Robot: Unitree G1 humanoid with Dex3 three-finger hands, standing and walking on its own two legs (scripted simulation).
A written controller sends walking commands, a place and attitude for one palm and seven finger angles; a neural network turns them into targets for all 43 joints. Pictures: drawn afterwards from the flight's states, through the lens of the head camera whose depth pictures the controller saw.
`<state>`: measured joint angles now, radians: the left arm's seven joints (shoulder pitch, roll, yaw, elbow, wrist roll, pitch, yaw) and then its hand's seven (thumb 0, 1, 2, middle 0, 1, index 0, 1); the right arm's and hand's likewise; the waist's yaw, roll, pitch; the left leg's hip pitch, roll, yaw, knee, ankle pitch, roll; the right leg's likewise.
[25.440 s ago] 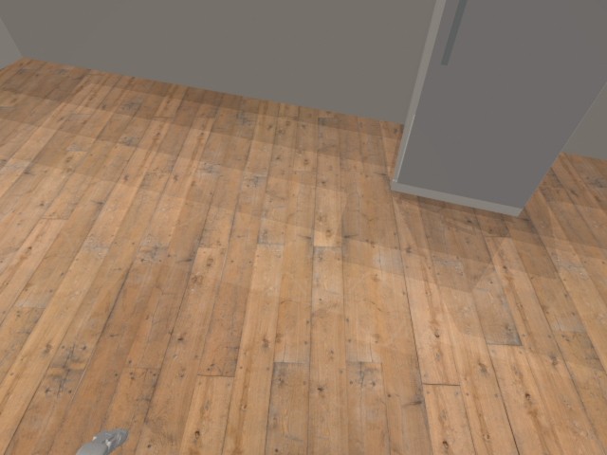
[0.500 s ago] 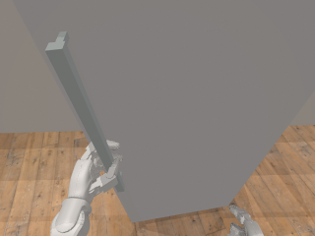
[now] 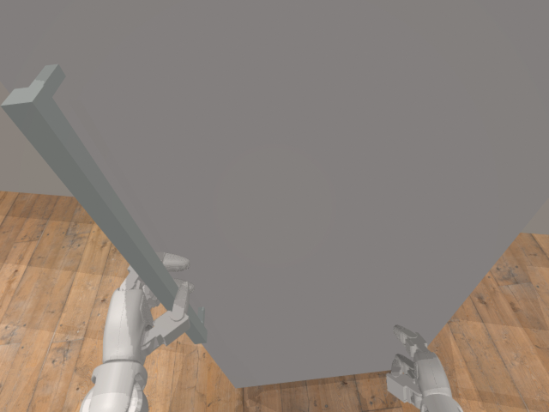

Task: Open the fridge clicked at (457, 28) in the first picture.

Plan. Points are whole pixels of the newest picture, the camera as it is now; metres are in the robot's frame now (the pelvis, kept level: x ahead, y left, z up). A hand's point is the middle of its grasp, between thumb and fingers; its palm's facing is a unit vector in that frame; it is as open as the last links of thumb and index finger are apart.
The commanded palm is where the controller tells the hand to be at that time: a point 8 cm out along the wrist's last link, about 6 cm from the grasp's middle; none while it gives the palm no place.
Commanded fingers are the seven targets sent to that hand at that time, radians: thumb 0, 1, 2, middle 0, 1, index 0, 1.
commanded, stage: walk backward, drawing the door open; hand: left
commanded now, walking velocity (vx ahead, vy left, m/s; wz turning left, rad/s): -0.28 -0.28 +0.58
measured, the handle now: (154, 256) +0.27 +0.16 +0.14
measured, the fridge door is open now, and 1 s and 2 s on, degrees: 15 48 74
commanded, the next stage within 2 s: stop walking and hold the door back in 1.52 s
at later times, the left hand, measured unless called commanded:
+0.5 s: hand out of the picture +0.11 +0.08 +0.08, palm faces +0.45 -0.86 -0.24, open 6.0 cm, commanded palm +0.06 +0.11 +0.08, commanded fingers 0.00 0.90 0.90 -0.45 -1.40 -0.45 -1.40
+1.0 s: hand out of the picture -0.01 -0.03 +0.08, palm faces +0.80 -0.57 -0.22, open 5.9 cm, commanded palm -0.08 -0.03 +0.08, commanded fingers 0.00 0.90 0.90 -0.45 -1.40 -0.45 -1.40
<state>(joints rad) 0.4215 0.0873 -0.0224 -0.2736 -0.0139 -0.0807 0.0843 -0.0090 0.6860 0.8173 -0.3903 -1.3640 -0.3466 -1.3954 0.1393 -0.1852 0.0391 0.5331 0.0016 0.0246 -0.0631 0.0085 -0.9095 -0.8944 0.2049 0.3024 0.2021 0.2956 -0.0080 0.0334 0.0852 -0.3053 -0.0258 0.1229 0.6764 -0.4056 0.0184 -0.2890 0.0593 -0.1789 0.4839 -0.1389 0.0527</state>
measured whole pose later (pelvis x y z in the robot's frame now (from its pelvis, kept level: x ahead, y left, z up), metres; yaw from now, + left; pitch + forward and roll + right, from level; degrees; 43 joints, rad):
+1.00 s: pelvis -0.08 -0.34 -0.01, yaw +46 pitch +1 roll +0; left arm 0.27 0.22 0.10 -0.27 -0.02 -0.07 0.09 -0.01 0.68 0.79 -0.41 -1.35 -0.35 -1.40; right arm 0.18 -0.23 -0.03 0.60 -0.02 -0.10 -0.13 0.01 -0.91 -0.89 0.20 0.30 0.20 0.30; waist -0.03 -0.02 0.08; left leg -0.29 0.02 0.12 0.76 -0.51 -0.02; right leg -0.37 -0.10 -0.23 0.53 -0.16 -0.04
